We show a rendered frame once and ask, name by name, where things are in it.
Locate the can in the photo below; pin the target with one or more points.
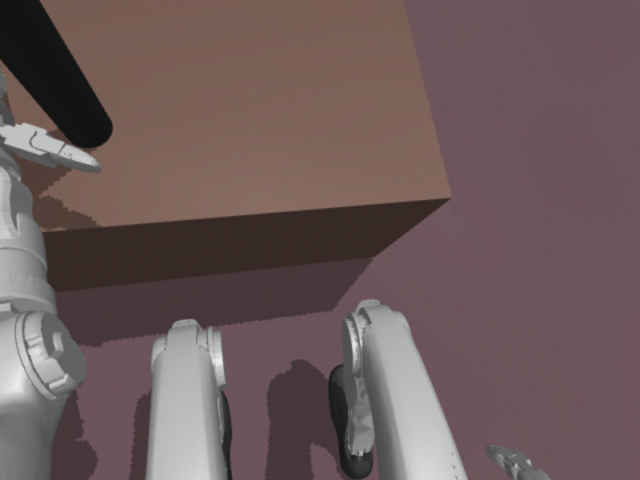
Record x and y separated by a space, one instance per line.
35 53

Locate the left robot arm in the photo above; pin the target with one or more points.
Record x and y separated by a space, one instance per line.
40 363

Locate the right robot hand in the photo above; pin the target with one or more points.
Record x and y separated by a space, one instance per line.
516 464

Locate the left robot hand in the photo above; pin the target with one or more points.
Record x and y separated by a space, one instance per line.
36 144

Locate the right robot foot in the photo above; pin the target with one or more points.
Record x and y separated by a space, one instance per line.
353 466

